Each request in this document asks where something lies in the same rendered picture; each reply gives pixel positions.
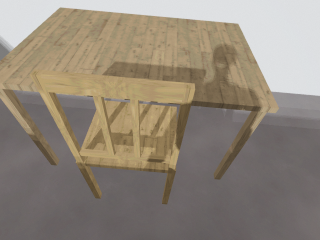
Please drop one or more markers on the chair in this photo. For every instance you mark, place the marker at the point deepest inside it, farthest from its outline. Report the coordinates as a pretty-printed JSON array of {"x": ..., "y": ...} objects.
[{"x": 122, "y": 135}]

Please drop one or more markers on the table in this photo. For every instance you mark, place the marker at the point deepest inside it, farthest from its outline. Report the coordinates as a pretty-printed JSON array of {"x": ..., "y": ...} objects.
[{"x": 215, "y": 56}]

